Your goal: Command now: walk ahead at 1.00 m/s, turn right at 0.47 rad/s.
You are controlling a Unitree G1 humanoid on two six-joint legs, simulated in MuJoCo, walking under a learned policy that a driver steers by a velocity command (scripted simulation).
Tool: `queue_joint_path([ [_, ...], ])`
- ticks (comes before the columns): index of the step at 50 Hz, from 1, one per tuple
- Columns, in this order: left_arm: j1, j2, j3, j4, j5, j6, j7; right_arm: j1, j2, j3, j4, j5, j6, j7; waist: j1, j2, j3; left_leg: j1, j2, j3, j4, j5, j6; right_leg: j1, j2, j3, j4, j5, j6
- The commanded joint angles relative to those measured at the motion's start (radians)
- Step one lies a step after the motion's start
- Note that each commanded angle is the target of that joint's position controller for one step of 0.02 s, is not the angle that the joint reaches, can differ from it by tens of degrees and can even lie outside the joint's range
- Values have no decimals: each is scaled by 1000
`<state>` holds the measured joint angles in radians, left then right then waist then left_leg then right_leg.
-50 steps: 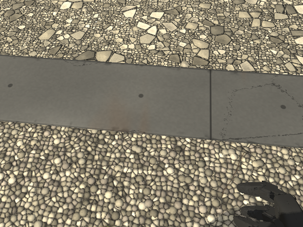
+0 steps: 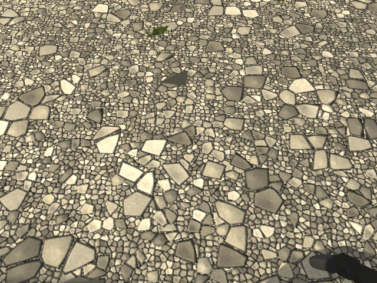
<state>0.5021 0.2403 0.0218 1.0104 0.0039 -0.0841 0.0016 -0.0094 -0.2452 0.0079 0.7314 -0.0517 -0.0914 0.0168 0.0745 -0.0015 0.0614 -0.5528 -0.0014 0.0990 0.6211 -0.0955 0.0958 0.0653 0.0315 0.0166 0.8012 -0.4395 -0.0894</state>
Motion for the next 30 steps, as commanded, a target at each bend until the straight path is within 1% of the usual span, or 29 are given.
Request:
queue_joint_path([
  [1,-60,153,33,-123,-33,-19,13,403,-209,-93,76,1,2,-10,-189,97,-305,868,396,-727,-335,-537,123,-770,-51,78,668,132,-58],
  [2,-114,140,30,-135,-26,-19,8,346,-154,-85,82,4,-9,-5,-164,27,-186,702,375,-575,-362,-369,103,-750,-91,75,599,206,-57],
  [3,-140,114,28,-132,-15,-6,-2,321,-126,-80,96,2,-14,-4,-135,-3,-108,577,324,-444,-394,-247,66,-710,-124,76,553,218,-58],
  [4,-110,90,27,-141,2,15,-12,324,-109,-75,112,10,-20,-7,-94,56,-83,493,316,-360,-409,-192,54,-670,-140,72,532,214,-46],
  [5,-115,70,27,-142,10,38,-20,335,-71,-65,130,19,-28,-3,-75,55,-55,436,295,-289,-432,-159,35,-648,-161,71,510,210,-39],
  [6,-141,53,27,-159,10,55,-27,331,-59,-62,142,39,-37,-2,-56,56,-16,399,275,-208,-464,-118,14,-655,-184,74,447,229,-33],
  [7,-188,43,26,-181,10,70,-34,313,-65,-63,148,52,-44,-2,-39,49,28,355,251,-118,-499,-71,-10,-664,-195,57,374,255,-22],
  [8,-253,31,20,-217,15,75,-41,308,-74,-64,153,52,-54,-1,-39,71,59,309,224,-42,-520,5,-19,-658,-191,20,301,322,-17],
  [10,-360,24,10,-258,13,71,-59,308,-80,-64,165,49,-65,-3,-42,69,86,297,172,75,-530,128,-26,-661,-171,-45,142,482,-21],
  [11,-360,34,12,-252,10,71,-71,326,-99,-70,169,44,-66,-8,-49,42,56,336,150,122,-520,204,-31,-642,-143,-78,112,542,-25],
  [12,-330,47,18,-244,25,70,-79,366,-137,-77,173,38,-74,-15,-41,59,24,421,206,127,-454,366,-15,-665,-150,-95,142,631,-46],
  [13,-328,72,27,-243,26,70,-84,390,-139,-78,181,38,-73,-18,-32,53,20,497,224,149,-422,441,-25,-707,-160,-87,130,652,-66],
  [14,-371,84,36,-248,21,53,-83,414,-89,-67,204,40,-78,-26,-32,29,55,566,189,172,-405,338,-53,-771,-162,-69,16,812,-91],
  [15,-414,85,32,-252,22,37,-86,408,-90,-63,209,40,-82,-36,-30,17,68,567,176,207,-410,271,-80,-725,-148,-85,-94,914,-100],
  [16,-452,78,29,-249,22,28,-95,409,-102,-64,205,36,-78,-41,-42,-18,91,511,161,250,-408,196,-88,-622,-110,-139,-218,999,-101],
  [17,-465,82,30,-239,26,27,-99,419,-121,-63,208,33,-70,-47,-51,-16,80,507,171,251,-369,261,-83,-534,-69,-182,-237,1017,-97],
  [18,-450,78,28,-225,38,30,-95,448,-133,-61,221,36,-60,-54,-53,5,82,519,186,245,-311,399,-74,-481,-39,-188,-247,978,-94],
  [19,-419,80,27,-210,49,34,-83,473,-148,-58,241,38,-48,-62,-46,35,82,573,205,236,-240,569,-62,-464,-14,-191,-258,905,-95],
  [20,-372,93,30,-199,64,34,-68,490,-167,-58,256,41,-30,-69,-21,51,68,631,220,227,-103,726,-45,-433,4,-191,-290,811,-103],
  [21,-273,120,41,-165,73,31,-51,484,-177,-58,266,35,-11,-74,28,66,33,649,235,203,78,808,-21,-349,1,-180,-324,740,-119],
  [22,-86,160,61,-99,67,34,-35,458,-180,-62,274,20,10,-79,105,93,-40,624,254,156,320,854,8,-185,-22,-139,-332,673,-133],
  [23,114,199,96,-51,44,38,-16,355,-205,-86,265,34,22,-76,249,26,-153,497,150,143,796,705,2,70,-70,-50,-463,711,-166],
  [24,104,286,110,-12,62,24,-14,317,-85,-67,236,31,20,-61,186,-182,-89,79,-30,27,1241,-524,13,245,-189,41,-370,761,-193],
  [25,94,312,90,-38,70,-1,-20,469,27,-33,168,77,-11,-64,22,-233,-251,-183,-13,-248,1268,-644,58,492,-358,171,-6,1302,-144],
  [26,142,261,98,-25,57,3,-21,446,-41,-43,164,114,-21,-66,75,-110,-361,-295,13,-227,1189,-485,50,515,-451,337,-189,894,-212],
  [27,59,216,93,-15,38,7,-7,338,-69,-40,132,80,-12,-61,33,-75,-190,-394,62,-152,1063,-372,18,289,-457,424,-441,293,-230],
  [28,-57,150,75,-45,44,1,-4,294,-83,-45,156,42,7,-47,0,7,-40,-334,113,-153,996,-293,10,54,-418,381,-550,10,-187],
  [29,-104,115,58,-57,45,-15,-5,318,-86,-49,174,12,26,-28,-50,30,21,-217,143,-167,905,-232,-6,-147,-415,354,-572,47,-172],
  [30,-116,63,41,-37,25,-28,2,299,-54,-49,168,11,48,-3,-99,62,108,-129,184,-191,788,-156,-35,-343,-371,242,-610,106,-125],
])
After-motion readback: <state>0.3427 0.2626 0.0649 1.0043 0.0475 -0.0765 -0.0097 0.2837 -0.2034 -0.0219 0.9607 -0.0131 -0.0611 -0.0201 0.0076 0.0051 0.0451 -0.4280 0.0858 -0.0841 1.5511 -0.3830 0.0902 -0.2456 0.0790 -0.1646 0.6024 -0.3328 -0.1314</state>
